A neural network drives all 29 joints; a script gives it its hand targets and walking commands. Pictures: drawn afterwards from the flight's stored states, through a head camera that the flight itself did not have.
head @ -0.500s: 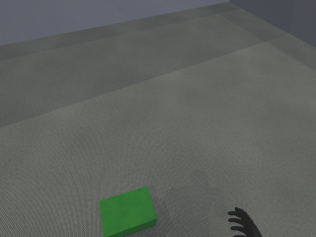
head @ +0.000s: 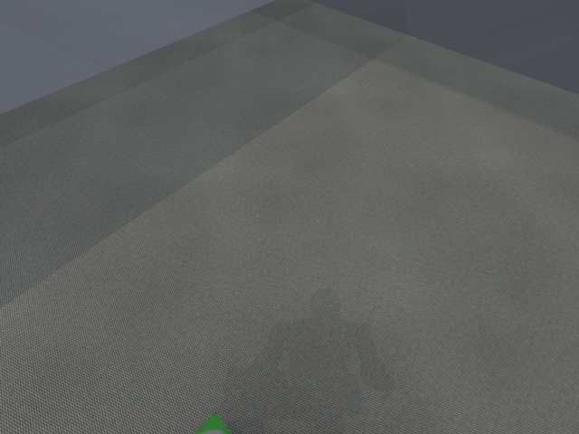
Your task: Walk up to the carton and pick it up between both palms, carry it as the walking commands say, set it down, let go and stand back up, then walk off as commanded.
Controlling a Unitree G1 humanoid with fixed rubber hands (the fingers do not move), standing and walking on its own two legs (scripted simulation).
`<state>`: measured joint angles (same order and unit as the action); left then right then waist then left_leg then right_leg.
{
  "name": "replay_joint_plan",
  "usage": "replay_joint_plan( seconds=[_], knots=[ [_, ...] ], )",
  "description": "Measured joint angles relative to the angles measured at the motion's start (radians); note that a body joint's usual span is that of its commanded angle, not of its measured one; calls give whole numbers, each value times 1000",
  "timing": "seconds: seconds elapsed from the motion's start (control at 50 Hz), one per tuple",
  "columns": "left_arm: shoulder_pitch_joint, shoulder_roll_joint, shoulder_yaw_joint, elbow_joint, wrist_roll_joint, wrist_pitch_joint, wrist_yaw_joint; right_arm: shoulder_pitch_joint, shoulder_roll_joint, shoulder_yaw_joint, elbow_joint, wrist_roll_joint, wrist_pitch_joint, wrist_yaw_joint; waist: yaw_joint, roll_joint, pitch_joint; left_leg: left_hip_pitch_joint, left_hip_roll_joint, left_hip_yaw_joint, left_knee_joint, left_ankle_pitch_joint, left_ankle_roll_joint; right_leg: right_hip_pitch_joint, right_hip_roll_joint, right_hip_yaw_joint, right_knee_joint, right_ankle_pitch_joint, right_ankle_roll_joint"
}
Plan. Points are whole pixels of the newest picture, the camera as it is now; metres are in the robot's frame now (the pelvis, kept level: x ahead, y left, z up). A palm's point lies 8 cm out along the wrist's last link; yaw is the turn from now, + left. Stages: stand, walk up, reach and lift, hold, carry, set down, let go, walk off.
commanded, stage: stand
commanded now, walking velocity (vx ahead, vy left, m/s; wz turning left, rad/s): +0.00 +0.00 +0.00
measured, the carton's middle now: out of the picture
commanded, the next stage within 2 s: none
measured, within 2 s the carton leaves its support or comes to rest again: rests again in 0.26 s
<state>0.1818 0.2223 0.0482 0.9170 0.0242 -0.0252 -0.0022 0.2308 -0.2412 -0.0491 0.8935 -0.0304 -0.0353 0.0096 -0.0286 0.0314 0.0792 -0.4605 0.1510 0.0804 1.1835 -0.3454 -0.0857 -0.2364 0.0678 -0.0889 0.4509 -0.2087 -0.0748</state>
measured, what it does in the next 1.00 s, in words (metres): walks ahead: left foot, then right foot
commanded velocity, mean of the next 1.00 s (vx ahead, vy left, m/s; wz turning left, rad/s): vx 0.00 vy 0.00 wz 0.00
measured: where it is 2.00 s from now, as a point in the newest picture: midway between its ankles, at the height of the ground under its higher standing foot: outside the picture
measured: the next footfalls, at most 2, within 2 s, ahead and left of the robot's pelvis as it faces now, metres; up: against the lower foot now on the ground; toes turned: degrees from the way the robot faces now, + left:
left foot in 0.20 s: +0.18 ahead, +0.14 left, +0.00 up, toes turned +5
right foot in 0.46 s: +0.14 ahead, -0.12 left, +0.00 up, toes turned -5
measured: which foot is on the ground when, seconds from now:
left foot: down 0.00-0.06, up 0.08-0.18, down 0.20-1.00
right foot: down 0.00-0.22, up 0.24-0.44, down 0.46-1.00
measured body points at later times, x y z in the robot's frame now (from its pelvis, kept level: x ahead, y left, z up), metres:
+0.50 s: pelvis +0.12 +0.05 +0.00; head +0.12 +0.06 +0.45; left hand +0.17 +0.29 -0.16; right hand +0.16 -0.18 -0.14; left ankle +0.14 +0.13 -0.74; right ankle +0.10 -0.11 -0.74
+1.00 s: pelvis +0.14 +0.02 +0.01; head +0.14 +0.02 +0.46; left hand +0.13 +0.24 -0.15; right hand +0.13 -0.19 -0.15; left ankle +0.14 +0.13 -0.74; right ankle +0.10 -0.11 -0.74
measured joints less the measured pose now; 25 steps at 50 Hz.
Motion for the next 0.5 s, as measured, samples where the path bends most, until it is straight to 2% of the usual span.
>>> replay_joint_plan(
  seconds=[0.12, 0.18, 0.2, 0.24, 0.28, 0.32, 0.38, 0.46, 0.5],
  knots=[
    [77, -7, -6, 46, 6, -9, 9, -91, 11, 7, -24, 12, 18, -14, 60, -8, -8, 23, -49, -16, -378, 13, 6, 89, -10, 21, -58, -35, 26],
    [106, -5, -7, 69, 0, -3, 11, -114, 25, 17, -17, 18, 15, -23, 84, -12, -8, 87, -73, -13, -579, 110, 21, 110, -13, 24, -17, -90, 45],
    [115, -3, -7, 79, -6, -1, 11, -118, 32, 21, -10, 16, 9, -25, 89, -20, -7, 118, -81, 1, -627, 158, 55, 114, -20, 29, 12, -117, 53],
    [122, 1, -8, 96, -18, 7, 16, -124, 54, 32, 2, 17, 1, -25, 99, -51, -4, 148, -99, 32, -626, 136, 116, 96, -48, 45, 98, -161, 64],
    [120, -6, -11, 112, -15, 24, 23, -123, 70, 44, 11, 13, -2, -26, 93, -53, -7, 178, -99, 49, -639, 109, 136, 63, -55, 58, 190, -276, 73],
    [104, -12, -15, 125, -14, 37, 22, -112, 83, 56, 25, 8, -2, -34, 79, -49, -11, 209, -99, 59, -672, 113, 125, 41, -69, 64, 211, -300, 87],
    [67, -17, -20, 136, -11, 48, 21, -81, 97, 69, 62, 13, 6, -42, 61, -43, -15, 240, -106, 65, -706, 118, 137, 29, -96, 71, 165, -234, 109],
    [30, -14, -25, 145, -3, 54, 27, -35, 101, 61, 106, 27, 18, -44, 48, -61, -25, 255, -133, 80, -700, 102, 141, 67, -138, 80, 4, -16, 131],
    [16, -23, -27, 160, -1, 53, 28, -16, 88, 53, 130, 30, 24, -38, 36, -51, -33, 269, -136, 74, -715, 102, 135, 86, -141, 75, -13, -35, 147]
  ],
)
